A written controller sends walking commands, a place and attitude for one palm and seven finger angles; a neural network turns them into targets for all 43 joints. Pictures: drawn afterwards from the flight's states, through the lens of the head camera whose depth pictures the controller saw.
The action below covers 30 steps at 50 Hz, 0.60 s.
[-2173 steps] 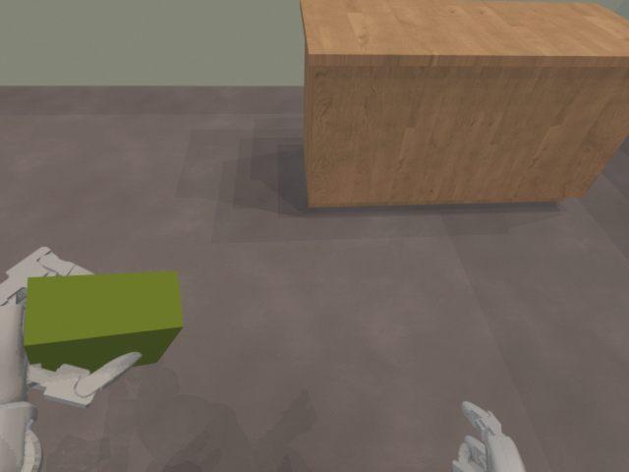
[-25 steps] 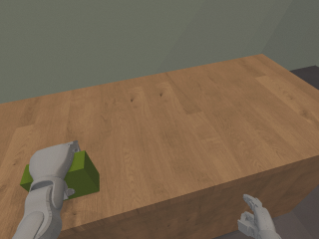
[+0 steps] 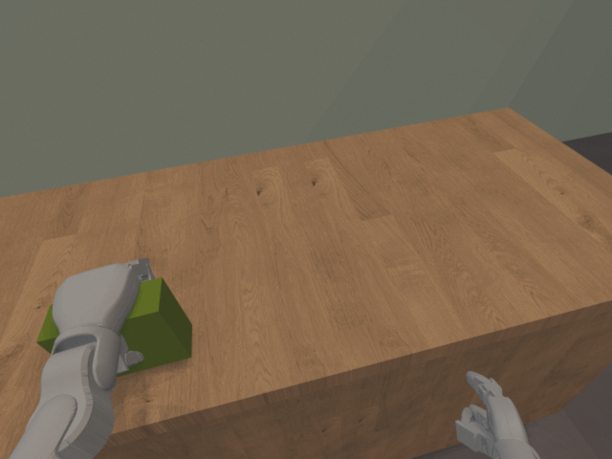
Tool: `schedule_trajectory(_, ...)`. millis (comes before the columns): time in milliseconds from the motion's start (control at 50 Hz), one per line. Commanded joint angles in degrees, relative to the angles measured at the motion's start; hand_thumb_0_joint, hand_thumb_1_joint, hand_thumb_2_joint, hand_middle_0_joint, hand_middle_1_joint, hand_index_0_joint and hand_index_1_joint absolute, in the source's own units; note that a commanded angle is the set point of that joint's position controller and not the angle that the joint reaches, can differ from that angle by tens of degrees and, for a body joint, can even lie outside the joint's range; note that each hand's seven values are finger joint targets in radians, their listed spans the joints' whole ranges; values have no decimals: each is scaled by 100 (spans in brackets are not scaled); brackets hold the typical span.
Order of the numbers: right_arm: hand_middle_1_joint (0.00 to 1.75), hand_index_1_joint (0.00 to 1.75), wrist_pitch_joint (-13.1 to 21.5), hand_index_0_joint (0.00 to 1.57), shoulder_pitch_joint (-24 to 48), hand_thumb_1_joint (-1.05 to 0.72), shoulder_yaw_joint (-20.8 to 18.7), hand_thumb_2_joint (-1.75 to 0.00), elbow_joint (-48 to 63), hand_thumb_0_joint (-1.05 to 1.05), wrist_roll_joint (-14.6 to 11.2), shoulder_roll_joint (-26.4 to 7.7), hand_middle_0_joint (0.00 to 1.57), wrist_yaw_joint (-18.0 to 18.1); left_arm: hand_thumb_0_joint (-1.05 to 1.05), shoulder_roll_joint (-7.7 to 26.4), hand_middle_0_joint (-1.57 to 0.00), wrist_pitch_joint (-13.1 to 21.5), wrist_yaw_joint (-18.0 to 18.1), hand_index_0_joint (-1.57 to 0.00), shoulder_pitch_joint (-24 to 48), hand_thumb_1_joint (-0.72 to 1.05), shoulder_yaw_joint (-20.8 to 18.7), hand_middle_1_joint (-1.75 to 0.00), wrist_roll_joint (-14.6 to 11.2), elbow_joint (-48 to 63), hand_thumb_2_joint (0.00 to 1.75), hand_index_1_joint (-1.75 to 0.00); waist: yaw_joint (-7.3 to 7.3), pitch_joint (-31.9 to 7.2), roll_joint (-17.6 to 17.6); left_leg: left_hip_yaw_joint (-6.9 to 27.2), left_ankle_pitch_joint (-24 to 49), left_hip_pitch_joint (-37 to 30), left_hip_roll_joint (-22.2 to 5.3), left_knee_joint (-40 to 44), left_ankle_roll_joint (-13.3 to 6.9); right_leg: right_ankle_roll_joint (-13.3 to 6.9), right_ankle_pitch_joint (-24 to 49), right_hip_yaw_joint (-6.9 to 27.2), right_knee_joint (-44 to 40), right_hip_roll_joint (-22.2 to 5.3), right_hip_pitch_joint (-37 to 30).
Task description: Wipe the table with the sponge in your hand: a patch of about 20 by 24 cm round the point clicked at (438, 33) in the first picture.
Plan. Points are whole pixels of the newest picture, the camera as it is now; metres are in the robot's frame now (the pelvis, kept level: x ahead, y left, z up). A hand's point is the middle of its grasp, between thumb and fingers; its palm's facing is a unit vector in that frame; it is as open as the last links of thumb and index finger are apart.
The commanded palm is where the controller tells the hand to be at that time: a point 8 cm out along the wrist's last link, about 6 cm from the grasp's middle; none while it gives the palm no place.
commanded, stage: lift the sponge slowly off the table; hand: left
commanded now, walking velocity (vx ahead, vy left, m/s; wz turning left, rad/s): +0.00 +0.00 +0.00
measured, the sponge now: (130, 339) +0.22 +0.29 +0.05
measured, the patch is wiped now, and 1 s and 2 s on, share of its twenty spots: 1.00 1.00 1.00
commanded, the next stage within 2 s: bring the sponge back beside the body in 1.30 s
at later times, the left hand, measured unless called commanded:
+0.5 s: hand (124, 293) +0.25 +0.28 +0.12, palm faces +0.08 -0.08 -0.99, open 9.7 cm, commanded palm +0.21 +0.28 +0.19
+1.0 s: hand (120, 267) +0.26 +0.28 +0.16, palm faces +0.14 -0.08 -0.99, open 9.7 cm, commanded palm +0.21 +0.28 +0.23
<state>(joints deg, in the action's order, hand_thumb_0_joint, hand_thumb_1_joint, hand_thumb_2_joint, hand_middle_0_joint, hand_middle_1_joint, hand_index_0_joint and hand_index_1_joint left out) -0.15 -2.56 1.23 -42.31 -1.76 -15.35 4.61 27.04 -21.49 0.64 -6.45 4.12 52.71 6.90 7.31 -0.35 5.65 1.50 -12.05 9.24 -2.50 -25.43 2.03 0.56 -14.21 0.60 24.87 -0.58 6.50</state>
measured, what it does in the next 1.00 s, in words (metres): stands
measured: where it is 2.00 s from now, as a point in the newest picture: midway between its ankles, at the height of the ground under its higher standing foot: outside the picture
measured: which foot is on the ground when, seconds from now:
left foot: down 0.00-1.00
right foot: down 0.00-1.00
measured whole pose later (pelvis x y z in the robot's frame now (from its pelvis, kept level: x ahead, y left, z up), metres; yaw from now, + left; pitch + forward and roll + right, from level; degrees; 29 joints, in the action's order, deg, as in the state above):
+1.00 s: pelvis -0.01 +0.00 +0.00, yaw +0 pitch -4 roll +0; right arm -1.1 -1.5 2.9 -40.9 -2.6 -16.0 4.9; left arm 31.1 -27.1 -6.4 5.5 4.4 50.5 9.0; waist 7.1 -1.0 6.0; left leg 1.5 -10.3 10.3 -2.2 -24.2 2.2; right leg 0.4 -13.5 0.8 25.7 -0.8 8.6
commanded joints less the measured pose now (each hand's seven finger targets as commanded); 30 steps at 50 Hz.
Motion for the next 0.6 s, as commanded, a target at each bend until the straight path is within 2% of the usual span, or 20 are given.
schedule_trajectory(0, 30, 30, 447, 20, 1552, -90, -134, -90, 1218, 0, -25, -483, 20, 12, 0, 1071, -120, 64, 179, -120, 1747, 10, -559, -160, 184, 1271, 130, -160, 38, -963, -209, 30, 975, -605, 387, 310, -385, -422, 686, 107, -544, 198, 177)
schedule_trajectory(20, 30, 30, 467, 20, 1613, -90, -136, -90, 1243, 0, -29, -507, 20, 37, 0, 1337, -120, 84, 186, -120, 1801, 10, -808, -160, 151, 1407, 130, -160, 58, -1010, -198, 57, 891, -626, 381, 327, -382, -451, 564, 230, -551, 222, 128)
schedule_trajectory(40, 30, 30, 469, 20, 1586, -90, -104, -90, 1258, 0, -18, -478, 20, 43, 0, 1152, -120, 57, 171, -120, 1879, 10, -617, -160, 185, 1334, 130, -160, 70, -1085, -136, 14, 861, -598, 404, 335, -389, -441, 523, 76, -538, 206, 109)
schedule_trajectory(80, 30, 30, 443, 20, 1572, -90, -123, -90, 1166, 0, -16, -508, 20, 48, 0, 1292, -120, 1, 178, -120, 1846, 10, -762, -160, 209, 1024, 130, -160, 82, -934, -334, 33, 863, -555, 387, 349, -373, -437, 548, 154, -585, 208, 158)
schedule_trajectory(120, 30, 30, 421, 20, 1687, -90, -110, -90, 1216, 0, -30, -525, 20, 37, 0, 1559, -120, -28, 185, -120, 1965, 10, -1001, -160, 184, 1263, 130, -160, 124, -1046, -228, 73, 866, -550, 385, 393, -353, -469, 515, 281, -550, 219, 32)
schedule_trajectory(140, 30, 30, 426, 20, 1660, -90, -89, -90, 1259, 0, -31, -490, 20, 29, 0, 1343, -120, -60, 172, -120, 2052, 10, -808, -160, 163, 1227, 130, -160, 126, -1129, -155, 5, 896, -538, 403, 368, -370, -453, 565, 118, -531, 195, 4)
schedule_trajectory(160, 30, 30, 422, 20, 1659, -90, -92, -90, 1197, 0, -38, -482, 20, 22, 0, 1472, -120, -93, 175, -120, 1999, 10, -927, -160, 180, 1091, 130, -160, 130, -1049, -250, 37, 919, -523, 397, 371, -353, -444, 565, 186, -536, 191, 63)
schedule_trajectory(200, 30, 30, 355, 20, 1693, -90, -87, -90, 1185, 0, -48, -517, 20, 10, 0, 1463, -120, -192, 119, -120, 1995, 10, -905, -160, 131, 956, 130, -160, 118, -932, -320, 27, 859, -443, 392, 384, -348, -418, 544, 180, -563, 179, 99)
schedule_trajectory(220, 30, 30, 357, 20, 1746, -90, -85, -90, 1204, 0, -58, -551, 20, 30, 0, 1650, -120, -200, 103, -120, 2162, 10, -1057, -160, 121, 1067, 130, -160, 93, -976, -221, 35, 751, -473, 385, 415, -344, -447, 401, 281, -576, 203, 86)
schedule_trajectory(240, 30, 30, 370, 20, 1749, -90, -51, -90, 1270, 0, -63, -510, 20, 26, 0, 1431, -120, -241, 50, -120, 2228, 10, -829, -160, 89, 1012, 130, -160, 110, -992, -175, 0, 693, -419, 415, 392, -363, -426, 352, 134, -566, 179, 96)
schedule_trajectory(280, 30, 30, 352, 20, 1740, -90, -41, -90, 1212, 0, -80, -519, 20, 22, 0, 1291, -120, -292, -46, -120, 2300, 10, -659, -160, 110, 808, 130, -160, 61, -882, -179, 17, 662, -398, 400, 431, -348, -422, 354, 117, -578, 183, 184)
schedule_trajectory(320, 30, 30, 398, 20, 1791, -90, -34, -90, 1294, 0, -87, -510, 20, 38, 0, 1427, -120, -226, -117, -120, 2502, 10, -711, -160, 92, 1180, 130, -160, 47, -1047, -114, 41, 635, -485, 405, 434, -364, -431, 318, 203, -544, 192, 115)
schedule_trajectory(340, 30, 30, 417, 20, 1747, -90, -15, -90, 1303, 0, -73, -491, 20, 36, 0, 1295, -120, -213, -156, -120, 2589, 10, -549, -160, 108, 1103, 130, -160, 45, -1081, -157, 13, 602, -464, 416, 397, -384, -424, 301, 81, -550, 184, 153)
schedule_trajectory(400, 30, 30, 373, 20, 1708, -90, -34, -90, 1250, 0, -61, -510, 20, 27, 0, 1452, -120, -187, -197, -120, 2402, 10, -705, -160, 155, 1091, 130, -160, 87, -1084, -216, 69, 778, -463, 408, 404, -371, -427, 490, 164, -534, 173, 98)
schedule_trajectory(420, 30, 30, 391, 20, 1736, -90, -39, -90, 1282, 0, -67, -536, 20, 38, 0, 1687, -120, -148, -176, -120, 2599, 10, -928, -160, 145, 1255, 130, -160, 65, -1140, -196, 80, 690, -477, 383, 433, -352, -458, 381, 260, -521, 202, 56)
schedule_trajectory(440, 30, 30, 400, 20, 1718, -90, -13, -90, 1343, 0, -53, -486, 20, 25, 0, 1466, -120, -155, -177, -120, 2627, 10, -722, -160, 132, 1247, 130, -160, 111, -1199, -89, 41, 687, -443, 404, 414, -369, -451, 376, 92, -505, 181, 41)
schedule_trajectory(480, 30, 30, 376, 20, 1689, -90, -32, -90, 1256, 0, -52, -502, 20, 21, 0, 1448, -120, -180, -149, -120, 2616, 10, -741, -160, 162, 1079, 130, -160, 99, -1115, -156, 55, 823, -484, 390, 422, -350, -460, 518, 133, -525, 196, 93)
schedule_trajectory(520, 30, 30, 389, 20, 1788, -90, -41, -90, 1318, 0, -72, -509, 20, -2, 0, 1701, -120, -194, -103, -120, 2640, 10, -991, -160, 117, 1389, 130, -160, 148, -1236, -114, 103, 872, -518, 375, 456, -337, -489, 529, 266, -485, 215, -25)
schedule_trajectory(540, 30, 30, 401, 20, 1765, -90, -9, -90, 1385, 0, -58, -464, 20, -15, 0, 1392, -120, -239, -121, -120, 2673, 10, -695, -160, 88, 1393, 130, -160, 154, -1256, -26, 43, 883, -468, 397, 428, -356, -473, 554, 90, -464, 187, -33)
schedule_trajectory(580, 30, 30, 349, 20, 1744, -90, -36, -90, 1266, 0, -56, -518, 20, -24, 0, 1627, -120, -366, -107, -120, 2447, 10, -941, -160, 116, 1028, 130, -160, 184, -1122, -211, 65, 956, -415, 390, 413, -338, -469, 614, 166, -493, 191, 16)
